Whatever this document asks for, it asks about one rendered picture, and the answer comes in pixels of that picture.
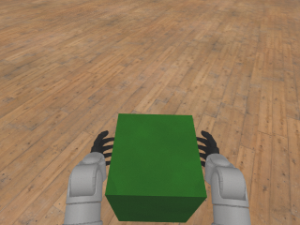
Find carton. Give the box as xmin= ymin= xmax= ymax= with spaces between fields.
xmin=105 ymin=113 xmax=207 ymax=223

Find right robot hand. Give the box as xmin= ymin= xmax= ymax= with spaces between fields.
xmin=196 ymin=130 xmax=219 ymax=167

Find robot left forearm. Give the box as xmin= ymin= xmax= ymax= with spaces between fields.
xmin=62 ymin=152 xmax=107 ymax=225

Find left robot hand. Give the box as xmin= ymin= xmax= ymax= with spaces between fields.
xmin=90 ymin=130 xmax=114 ymax=166

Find robot right forearm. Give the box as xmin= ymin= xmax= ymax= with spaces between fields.
xmin=204 ymin=153 xmax=251 ymax=225

